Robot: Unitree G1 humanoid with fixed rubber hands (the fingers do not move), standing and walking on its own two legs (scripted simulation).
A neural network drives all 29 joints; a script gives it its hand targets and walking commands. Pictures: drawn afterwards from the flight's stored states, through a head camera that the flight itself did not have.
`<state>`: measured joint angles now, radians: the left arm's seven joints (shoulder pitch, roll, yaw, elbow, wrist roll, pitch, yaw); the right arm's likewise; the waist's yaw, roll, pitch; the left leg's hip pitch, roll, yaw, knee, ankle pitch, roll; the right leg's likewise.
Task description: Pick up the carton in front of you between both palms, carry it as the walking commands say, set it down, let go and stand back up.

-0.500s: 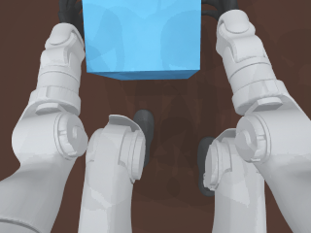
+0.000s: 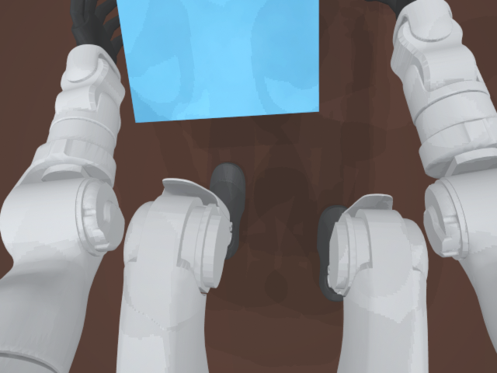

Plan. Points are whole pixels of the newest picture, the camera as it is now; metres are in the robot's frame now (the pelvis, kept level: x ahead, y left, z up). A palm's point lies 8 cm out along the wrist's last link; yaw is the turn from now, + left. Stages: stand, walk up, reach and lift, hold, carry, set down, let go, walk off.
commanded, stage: set down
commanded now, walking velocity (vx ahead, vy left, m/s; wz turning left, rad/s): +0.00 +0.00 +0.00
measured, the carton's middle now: (233, 43) +0.50 +0.12 -0.25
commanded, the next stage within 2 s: let go in 1.06 s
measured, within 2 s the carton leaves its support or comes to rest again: neither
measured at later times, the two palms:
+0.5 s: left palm out of the picture +0.47 +0.29 -0.03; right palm out of the picture +0.57 -0.08 -0.02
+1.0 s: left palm out of the picture +0.47 +0.30 +0.12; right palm out of the picture +0.56 -0.09 +0.12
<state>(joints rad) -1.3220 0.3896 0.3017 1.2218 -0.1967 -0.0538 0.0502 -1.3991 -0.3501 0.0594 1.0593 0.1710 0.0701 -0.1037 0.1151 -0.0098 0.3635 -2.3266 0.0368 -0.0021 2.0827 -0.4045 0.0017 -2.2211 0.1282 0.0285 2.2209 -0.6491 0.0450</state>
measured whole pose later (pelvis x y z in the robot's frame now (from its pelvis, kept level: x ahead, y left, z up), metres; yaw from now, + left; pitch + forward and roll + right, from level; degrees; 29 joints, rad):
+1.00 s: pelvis +0.05 +0.01 +0.22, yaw +1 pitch +46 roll -2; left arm -0.88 0.23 0.36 0.73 -0.05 0.13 -0.03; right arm -1.02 -0.22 -0.18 0.81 -0.01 0.18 -0.06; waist 0.12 -0.04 -0.12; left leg -1.81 0.00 -0.03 1.34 -0.33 0.00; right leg -1.70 0.07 0.03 1.42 -0.52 0.02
